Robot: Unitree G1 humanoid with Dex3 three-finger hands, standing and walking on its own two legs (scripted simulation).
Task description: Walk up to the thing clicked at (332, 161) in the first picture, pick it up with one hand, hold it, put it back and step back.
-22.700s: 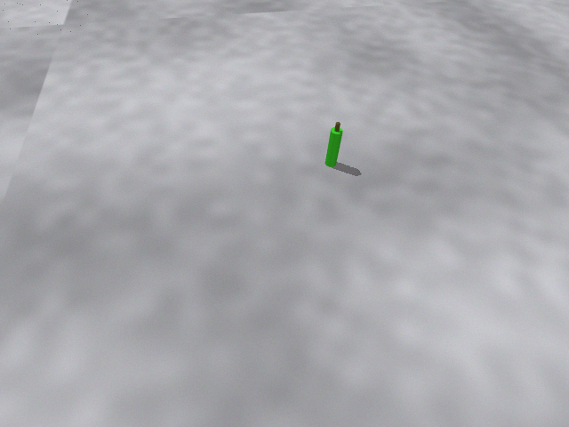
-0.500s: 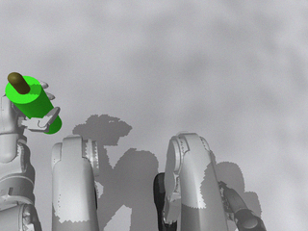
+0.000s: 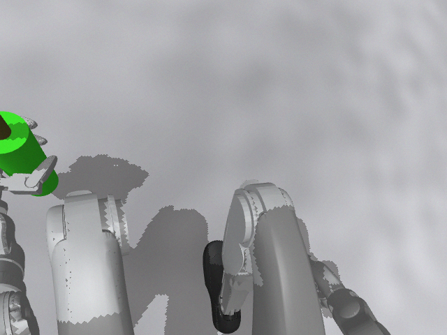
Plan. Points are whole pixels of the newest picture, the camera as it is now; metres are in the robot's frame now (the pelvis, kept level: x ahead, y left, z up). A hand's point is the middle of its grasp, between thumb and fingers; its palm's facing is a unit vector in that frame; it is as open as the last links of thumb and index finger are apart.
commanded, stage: lower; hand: left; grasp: from the side
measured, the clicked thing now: (20, 156) +0.39 +0.27 -0.11
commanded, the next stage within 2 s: loosen in 1.02 s
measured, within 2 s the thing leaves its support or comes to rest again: rests again in 1.50 s
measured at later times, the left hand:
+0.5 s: hand (28, 159) +0.39 +0.27 -0.14, palm faces +0.24 -0.97 +0.02, open 8.5 cm
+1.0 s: hand (29, 162) +0.39 +0.27 -0.16, palm faces +0.26 -0.97 +0.02, open 8.5 cm
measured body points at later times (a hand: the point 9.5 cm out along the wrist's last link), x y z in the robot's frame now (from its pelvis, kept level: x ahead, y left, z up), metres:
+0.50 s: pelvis -0.01 +0.01 -0.01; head +0.20 +0.15 +0.36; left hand +0.37 +0.32 -0.14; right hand +0.17 -0.25 -0.07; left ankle +0.08 +0.14 -0.26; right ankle +0.11 -0.12 -0.26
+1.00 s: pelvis -0.01 +0.01 -0.01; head +0.20 +0.17 +0.35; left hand +0.37 +0.32 -0.16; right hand +0.16 -0.24 -0.06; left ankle +0.08 +0.14 -0.26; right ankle +0.11 -0.12 -0.26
